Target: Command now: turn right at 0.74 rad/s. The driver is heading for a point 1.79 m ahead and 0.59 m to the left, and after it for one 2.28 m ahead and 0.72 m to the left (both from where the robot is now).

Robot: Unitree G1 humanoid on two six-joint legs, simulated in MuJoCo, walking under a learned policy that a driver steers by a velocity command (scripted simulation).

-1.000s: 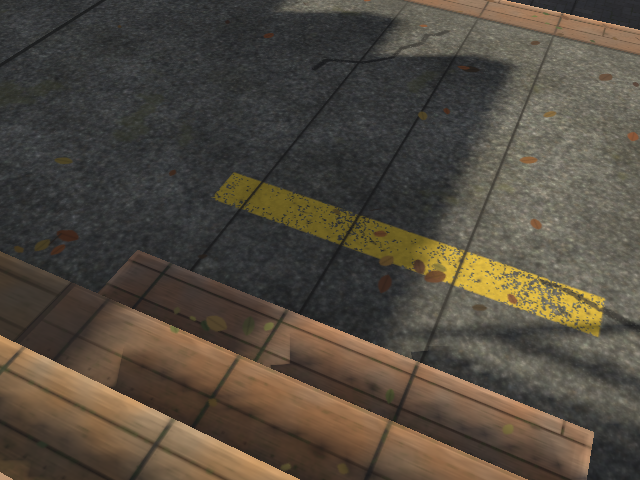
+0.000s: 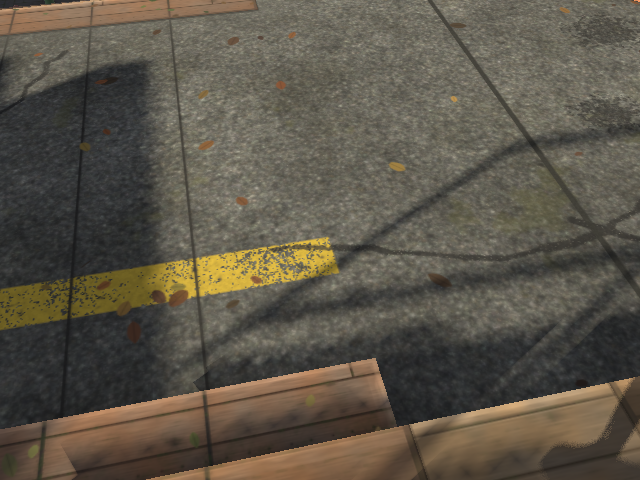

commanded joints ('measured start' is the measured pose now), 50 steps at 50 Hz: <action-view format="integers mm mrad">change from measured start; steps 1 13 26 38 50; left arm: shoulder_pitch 19 -99 -18 -118 -112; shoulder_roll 167 73 33 114 150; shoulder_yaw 45 -19 -40 12 57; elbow -74 -70 -92 -195 -120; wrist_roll -11 1 -38 -27 11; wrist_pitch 12 108 88 24 -30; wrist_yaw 8 86 86 133 145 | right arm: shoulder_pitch -11 12 -6 101 10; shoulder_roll -68 -253 -193 -126 -92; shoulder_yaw -14 -94 -116 -65 -26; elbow -50 7 -68 34 2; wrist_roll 11 12 -10 1 -19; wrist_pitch -26 -70 -52 -31 3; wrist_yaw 18 127 91 130 134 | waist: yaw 32 34 40 34 35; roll -75 148 137 -2 -31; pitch -62 -11 7 68 113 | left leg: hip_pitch -87 247 112 -285 -92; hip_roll -6 183 136 63 167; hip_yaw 28 -397 -528 18 86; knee -99 -567 -631 331 -113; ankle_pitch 2 679 420 200 151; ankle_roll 11 339 426 -26 68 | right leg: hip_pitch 208 -71 211 278 300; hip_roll -307 -96 -53 -376 -479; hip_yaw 369 -206 -251 -288 -407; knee -51 166 -199 -517 -565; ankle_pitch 876 -70 102 337 302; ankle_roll -262 200 80 -218 -221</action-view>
